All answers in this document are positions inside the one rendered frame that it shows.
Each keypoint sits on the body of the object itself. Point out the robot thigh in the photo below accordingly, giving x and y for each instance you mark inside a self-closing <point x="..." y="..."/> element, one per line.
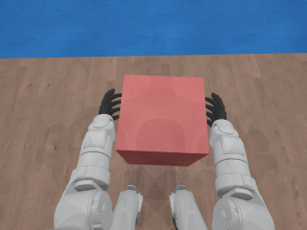
<point x="185" y="210"/>
<point x="127" y="210"/>

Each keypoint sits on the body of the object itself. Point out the left robot hand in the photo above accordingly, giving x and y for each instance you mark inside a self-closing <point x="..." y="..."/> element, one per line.
<point x="107" y="104"/>

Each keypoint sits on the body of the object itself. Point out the right robot hand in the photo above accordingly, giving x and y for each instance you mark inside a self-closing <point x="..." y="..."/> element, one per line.
<point x="217" y="109"/>

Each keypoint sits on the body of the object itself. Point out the robot left thigh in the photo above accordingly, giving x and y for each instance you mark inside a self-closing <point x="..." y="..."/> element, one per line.
<point x="127" y="210"/>

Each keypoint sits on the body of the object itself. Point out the right robot upper arm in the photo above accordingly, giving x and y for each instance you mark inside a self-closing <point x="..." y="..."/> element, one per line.
<point x="232" y="213"/>

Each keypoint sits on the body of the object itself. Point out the robot left forearm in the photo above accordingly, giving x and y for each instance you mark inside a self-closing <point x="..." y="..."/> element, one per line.
<point x="92" y="170"/>

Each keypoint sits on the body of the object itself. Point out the robot right thigh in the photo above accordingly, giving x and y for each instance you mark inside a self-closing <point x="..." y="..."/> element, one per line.
<point x="185" y="210"/>

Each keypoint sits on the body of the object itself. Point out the left robot upper arm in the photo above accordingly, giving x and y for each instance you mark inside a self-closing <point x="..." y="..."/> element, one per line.
<point x="84" y="210"/>

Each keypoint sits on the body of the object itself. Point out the robot right forearm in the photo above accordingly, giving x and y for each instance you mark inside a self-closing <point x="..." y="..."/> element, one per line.
<point x="231" y="163"/>

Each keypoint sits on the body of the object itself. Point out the carton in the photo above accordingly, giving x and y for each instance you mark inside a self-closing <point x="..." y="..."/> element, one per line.
<point x="162" y="121"/>

